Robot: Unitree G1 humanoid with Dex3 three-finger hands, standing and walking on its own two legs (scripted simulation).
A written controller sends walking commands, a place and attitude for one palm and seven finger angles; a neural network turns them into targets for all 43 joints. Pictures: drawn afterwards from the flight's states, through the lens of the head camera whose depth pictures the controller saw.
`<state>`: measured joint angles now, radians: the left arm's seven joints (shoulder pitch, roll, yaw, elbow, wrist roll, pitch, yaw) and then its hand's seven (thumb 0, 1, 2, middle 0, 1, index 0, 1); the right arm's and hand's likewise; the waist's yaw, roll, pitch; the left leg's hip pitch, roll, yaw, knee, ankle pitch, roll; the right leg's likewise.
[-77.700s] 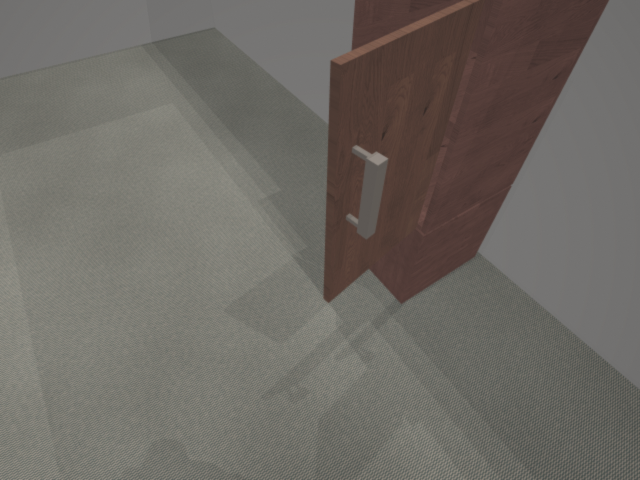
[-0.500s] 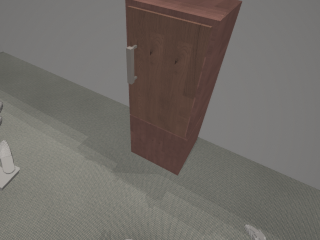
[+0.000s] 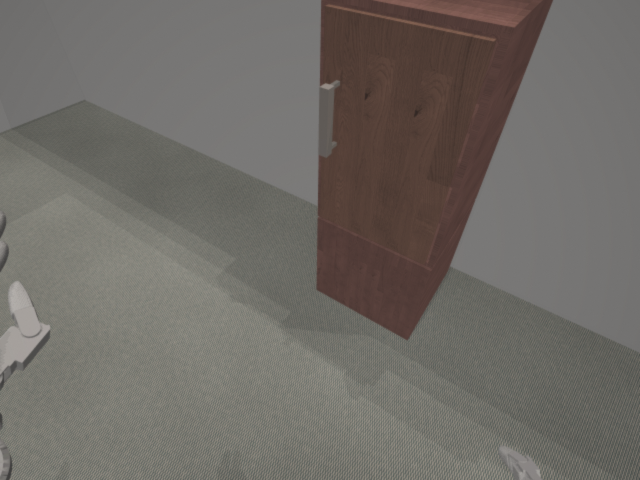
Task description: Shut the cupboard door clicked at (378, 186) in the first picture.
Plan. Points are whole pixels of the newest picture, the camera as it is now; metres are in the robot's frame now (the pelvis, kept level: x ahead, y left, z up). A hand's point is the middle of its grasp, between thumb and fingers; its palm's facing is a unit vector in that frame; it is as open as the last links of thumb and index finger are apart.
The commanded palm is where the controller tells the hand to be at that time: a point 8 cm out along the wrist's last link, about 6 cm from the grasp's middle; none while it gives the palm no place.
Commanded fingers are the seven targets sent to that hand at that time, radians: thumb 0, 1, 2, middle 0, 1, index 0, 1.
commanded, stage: stop stepping back and stand still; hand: left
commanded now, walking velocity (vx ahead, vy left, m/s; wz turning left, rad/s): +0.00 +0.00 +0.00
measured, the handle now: (330, 119) +0.91 +0.06 +0.02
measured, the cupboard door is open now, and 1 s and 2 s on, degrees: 0 0 0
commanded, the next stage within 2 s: let the arm hang, fingers relaxed in 0.44 s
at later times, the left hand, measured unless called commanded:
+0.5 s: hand (32, 346) +0.19 +0.28 +0.16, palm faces +0.44 -0.79 -0.42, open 7.4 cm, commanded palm +0.13 +0.32 +0.18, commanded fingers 0.00 0.90 0.90 -0.20 -0.30 -0.20 -0.30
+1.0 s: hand out of the picture -0.04 +0.20 -0.17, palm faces -0.02 -0.98 -0.21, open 7.1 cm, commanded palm none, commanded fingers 0.00 0.90 0.90 -0.20 -0.30 -0.20 -0.30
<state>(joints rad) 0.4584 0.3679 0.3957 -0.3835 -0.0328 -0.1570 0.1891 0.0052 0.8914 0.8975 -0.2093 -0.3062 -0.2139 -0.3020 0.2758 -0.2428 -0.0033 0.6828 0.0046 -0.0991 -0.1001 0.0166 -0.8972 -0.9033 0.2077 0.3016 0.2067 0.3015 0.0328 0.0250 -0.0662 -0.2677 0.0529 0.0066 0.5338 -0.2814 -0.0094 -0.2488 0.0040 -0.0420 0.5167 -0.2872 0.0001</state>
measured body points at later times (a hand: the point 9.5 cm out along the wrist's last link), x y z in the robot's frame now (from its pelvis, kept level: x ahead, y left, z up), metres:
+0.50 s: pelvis -0.02 +0.02 +0.00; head -0.01 +0.03 +0.45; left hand +0.16 +0.32 +0.18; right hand +0.12 -0.21 -0.09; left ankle +0.00 +0.13 -0.73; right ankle -0.01 -0.12 -0.73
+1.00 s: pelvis -0.04 +0.01 +0.00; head -0.02 +0.02 +0.45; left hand -0.04 +0.26 -0.15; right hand -0.06 -0.25 -0.14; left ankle +0.00 +0.13 -0.73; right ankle -0.01 -0.12 -0.73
